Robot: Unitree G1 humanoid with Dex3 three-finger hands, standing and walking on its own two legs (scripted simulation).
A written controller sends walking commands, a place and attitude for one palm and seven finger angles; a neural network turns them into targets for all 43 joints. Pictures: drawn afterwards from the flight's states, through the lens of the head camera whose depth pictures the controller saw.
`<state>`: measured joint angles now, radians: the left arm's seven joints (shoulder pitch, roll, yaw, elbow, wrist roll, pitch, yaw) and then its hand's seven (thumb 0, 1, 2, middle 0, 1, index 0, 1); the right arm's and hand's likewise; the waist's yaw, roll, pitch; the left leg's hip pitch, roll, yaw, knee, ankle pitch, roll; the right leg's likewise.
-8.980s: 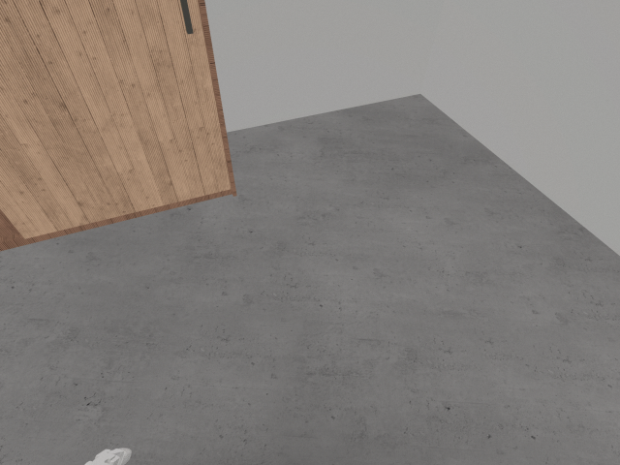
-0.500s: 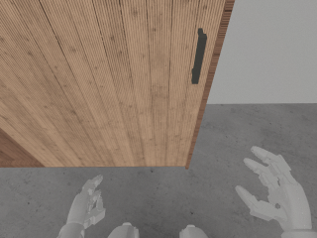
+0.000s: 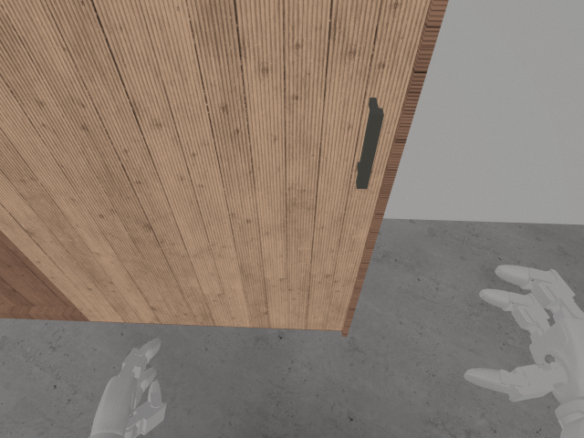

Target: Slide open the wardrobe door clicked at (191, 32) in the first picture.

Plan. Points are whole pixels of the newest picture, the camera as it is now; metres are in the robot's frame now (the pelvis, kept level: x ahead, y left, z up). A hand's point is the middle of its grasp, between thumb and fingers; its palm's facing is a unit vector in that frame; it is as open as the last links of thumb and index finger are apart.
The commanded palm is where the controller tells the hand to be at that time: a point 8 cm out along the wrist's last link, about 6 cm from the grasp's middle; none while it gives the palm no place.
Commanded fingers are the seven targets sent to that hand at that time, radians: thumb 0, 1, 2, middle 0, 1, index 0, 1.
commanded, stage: raise the hand with hooked fingers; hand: right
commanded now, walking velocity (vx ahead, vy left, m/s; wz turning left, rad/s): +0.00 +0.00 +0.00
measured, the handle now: (367, 145) +0.54 -0.09 +0.12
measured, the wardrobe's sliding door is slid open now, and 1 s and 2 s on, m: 0.00 0.00 0.00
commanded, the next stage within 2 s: move the hooked fingers beside the handle in 0.96 s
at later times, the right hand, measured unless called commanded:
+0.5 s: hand (547, 281) +0.28 -0.26 +0.14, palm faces +0.06 +1.00 -0.04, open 14.0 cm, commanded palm +0.25 -0.31 +0.14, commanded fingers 0.00 0.50 -0.30 0.30 1.20 0.30 1.20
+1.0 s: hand (542, 281) +0.28 -0.26 +0.14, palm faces +0.05 +1.00 -0.03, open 14.0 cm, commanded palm +0.25 -0.30 +0.14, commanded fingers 0.00 0.50 -0.30 0.30 1.20 0.30 1.20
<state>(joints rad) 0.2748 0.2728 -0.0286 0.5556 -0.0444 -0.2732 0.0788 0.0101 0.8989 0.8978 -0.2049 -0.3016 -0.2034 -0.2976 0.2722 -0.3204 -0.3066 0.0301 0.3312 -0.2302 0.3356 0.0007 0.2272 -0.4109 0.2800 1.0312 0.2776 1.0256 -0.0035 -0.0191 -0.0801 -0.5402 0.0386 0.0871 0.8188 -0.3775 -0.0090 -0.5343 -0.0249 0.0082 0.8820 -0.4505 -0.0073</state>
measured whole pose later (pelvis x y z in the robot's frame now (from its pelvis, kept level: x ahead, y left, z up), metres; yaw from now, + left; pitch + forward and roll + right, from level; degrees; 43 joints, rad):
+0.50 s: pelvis +0.00 +0.01 +0.02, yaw +0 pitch +2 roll +1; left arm 0.27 0.28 -0.07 0.59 -0.06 -0.25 0.12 0.01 0.90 0.90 -0.21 -0.30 -0.21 -0.30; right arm -0.03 -0.42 -0.44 0.29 0.36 -0.08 0.47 -0.01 0.49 -0.30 0.30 1.20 0.30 1.20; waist -0.03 -0.04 -0.04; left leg -0.39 0.03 0.09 0.67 -0.32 0.01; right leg -0.37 -0.03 0.00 0.71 -0.38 0.01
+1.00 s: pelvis +0.00 +0.01 +0.02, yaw +1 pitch +1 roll +1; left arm 0.27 0.27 -0.07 0.59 -0.06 -0.25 0.12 0.01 0.90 0.90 -0.21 -0.30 -0.21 -0.30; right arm -0.03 -0.40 -0.44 0.31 0.35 -0.09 0.47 -0.01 0.50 -0.30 0.30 1.20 0.30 1.20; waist -0.03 -0.04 -0.03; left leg -0.36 0.03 0.08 0.64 -0.30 0.01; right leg -0.33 -0.03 -0.01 0.67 -0.36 0.01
